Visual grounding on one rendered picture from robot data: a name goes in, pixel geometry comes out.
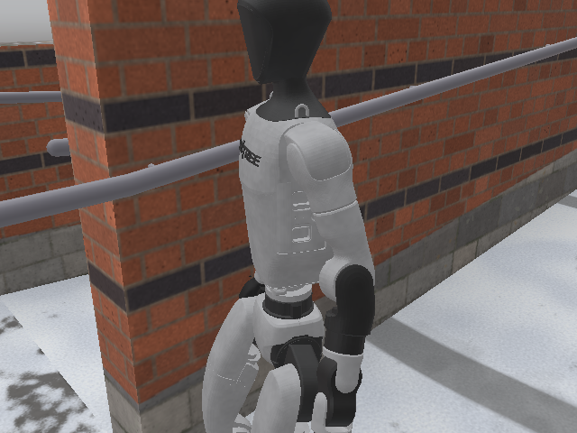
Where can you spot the left robot forearm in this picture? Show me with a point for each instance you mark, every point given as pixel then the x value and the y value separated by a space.
pixel 339 373

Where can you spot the robot left upper arm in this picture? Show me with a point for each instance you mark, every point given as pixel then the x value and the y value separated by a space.
pixel 321 163

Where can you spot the robot right hand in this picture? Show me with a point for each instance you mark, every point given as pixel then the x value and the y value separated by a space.
pixel 251 288

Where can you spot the robot right upper arm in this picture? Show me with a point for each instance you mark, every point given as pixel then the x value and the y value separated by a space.
pixel 252 108

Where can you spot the right robot forearm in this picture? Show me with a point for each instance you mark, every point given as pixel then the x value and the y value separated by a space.
pixel 257 278

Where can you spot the right robot thigh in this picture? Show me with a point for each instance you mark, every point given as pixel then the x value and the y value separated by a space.
pixel 231 370

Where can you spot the left robot thigh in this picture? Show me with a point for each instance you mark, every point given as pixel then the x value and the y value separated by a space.
pixel 287 397

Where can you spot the robot thigh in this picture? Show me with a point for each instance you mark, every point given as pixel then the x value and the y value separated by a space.
pixel 231 370
pixel 287 397

